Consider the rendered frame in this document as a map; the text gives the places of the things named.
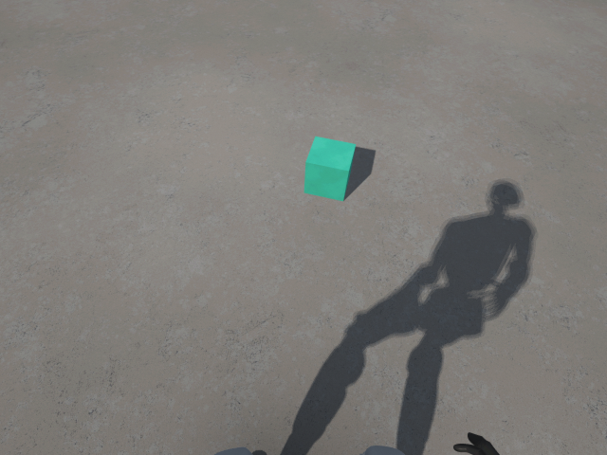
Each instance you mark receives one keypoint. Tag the carton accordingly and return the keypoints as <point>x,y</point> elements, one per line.
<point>328,167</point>

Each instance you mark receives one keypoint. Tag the right robot hand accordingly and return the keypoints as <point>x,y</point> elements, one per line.
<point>480,446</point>

